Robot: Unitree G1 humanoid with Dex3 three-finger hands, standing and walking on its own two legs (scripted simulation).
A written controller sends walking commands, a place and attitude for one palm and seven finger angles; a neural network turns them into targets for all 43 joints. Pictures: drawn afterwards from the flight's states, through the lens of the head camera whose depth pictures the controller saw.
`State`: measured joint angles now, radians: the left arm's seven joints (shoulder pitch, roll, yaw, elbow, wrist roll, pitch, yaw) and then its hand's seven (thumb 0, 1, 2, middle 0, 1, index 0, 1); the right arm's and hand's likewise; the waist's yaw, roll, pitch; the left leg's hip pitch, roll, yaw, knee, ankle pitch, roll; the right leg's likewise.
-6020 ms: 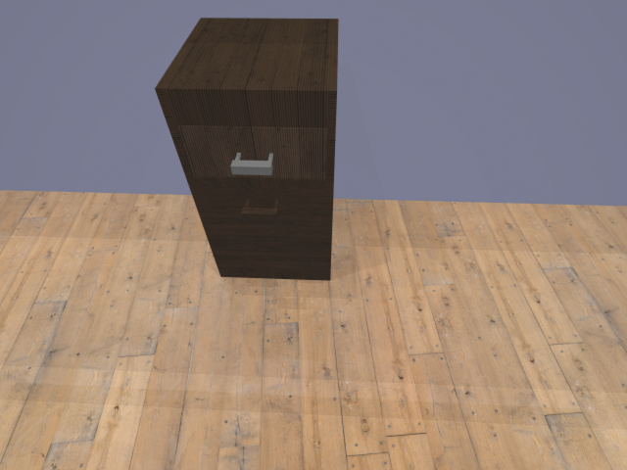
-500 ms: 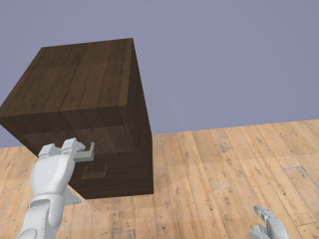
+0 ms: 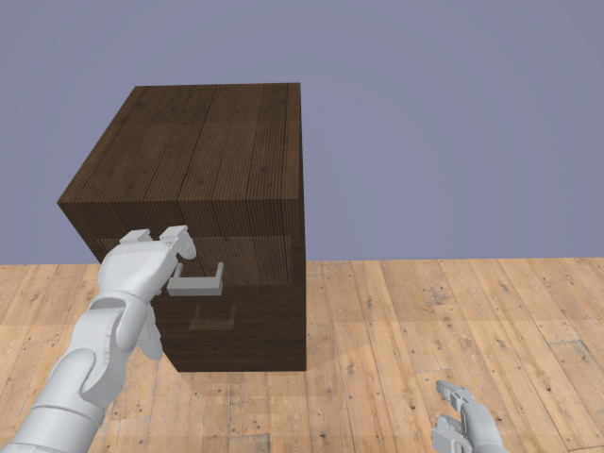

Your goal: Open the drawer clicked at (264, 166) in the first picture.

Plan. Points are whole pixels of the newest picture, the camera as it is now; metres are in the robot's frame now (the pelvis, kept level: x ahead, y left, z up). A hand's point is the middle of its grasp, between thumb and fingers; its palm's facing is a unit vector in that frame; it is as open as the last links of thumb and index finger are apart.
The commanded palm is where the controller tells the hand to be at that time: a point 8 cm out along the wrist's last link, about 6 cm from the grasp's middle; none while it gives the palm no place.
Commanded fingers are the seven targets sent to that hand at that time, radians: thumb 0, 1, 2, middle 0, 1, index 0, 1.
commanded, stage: raise the hand with hooked fingers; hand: left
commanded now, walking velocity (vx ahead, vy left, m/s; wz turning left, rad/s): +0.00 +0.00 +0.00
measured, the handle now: (197, 276) +0.47 +0.28 -0.16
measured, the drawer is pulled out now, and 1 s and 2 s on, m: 0.00 0.00 0.00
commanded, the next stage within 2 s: move the hooked fingers above the handle in 0.22 s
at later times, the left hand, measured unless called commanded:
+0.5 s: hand (149, 310) +0.28 +0.24 +0.04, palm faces -0.05 -0.11 -0.99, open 13.9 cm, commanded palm +0.27 +0.26 +0.11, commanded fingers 0.00 -0.50 0.30 -0.30 -1.20 -0.30 -1.20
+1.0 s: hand (169, 277) +0.36 +0.25 +0.01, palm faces +0.02 -0.05 -1.00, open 13.8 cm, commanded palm +0.34 +0.27 +0.05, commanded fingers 0.00 -0.50 0.30 -0.30 -1.20 -0.30 -1.20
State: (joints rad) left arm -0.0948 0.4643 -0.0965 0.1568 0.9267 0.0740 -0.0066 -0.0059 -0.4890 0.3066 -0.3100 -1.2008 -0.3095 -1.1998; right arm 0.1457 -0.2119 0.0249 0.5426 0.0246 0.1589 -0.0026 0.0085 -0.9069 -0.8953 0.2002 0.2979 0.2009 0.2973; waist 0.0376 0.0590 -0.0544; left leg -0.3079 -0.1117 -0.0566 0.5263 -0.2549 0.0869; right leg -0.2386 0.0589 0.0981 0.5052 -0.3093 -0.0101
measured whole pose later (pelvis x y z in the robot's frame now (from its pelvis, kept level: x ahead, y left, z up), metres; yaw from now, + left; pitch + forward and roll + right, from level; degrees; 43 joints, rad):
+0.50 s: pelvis -0.02 +0.02 +0.00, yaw +1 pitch +3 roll -1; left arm -0.10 0.46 -0.12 0.19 0.97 -0.05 0.10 -0.01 -0.49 0.31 -0.32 -1.20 -0.31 -1.20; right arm 0.17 -0.22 0.00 0.58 0.02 0.12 -0.01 0.01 -0.91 -0.90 0.20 0.30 0.20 0.30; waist 0.05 0.05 -0.03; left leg -0.36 -0.13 -0.06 0.54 -0.22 0.10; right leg -0.29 0.04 0.09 0.53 -0.30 -0.01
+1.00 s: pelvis -0.01 -0.02 -0.02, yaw -1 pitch +12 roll -1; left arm -0.28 0.53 0.07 0.55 1.04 -0.21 0.30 0.00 -0.49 0.31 -0.32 -1.20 -0.32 -1.20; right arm 0.25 -0.26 -0.05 0.62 -0.01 0.14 -0.05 0.01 -0.91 -0.90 0.20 0.30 0.20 0.30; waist -0.01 0.04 -0.11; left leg -0.61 -0.07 -0.05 0.74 -0.34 0.06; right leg -0.54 0.11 0.08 0.71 -0.37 -0.04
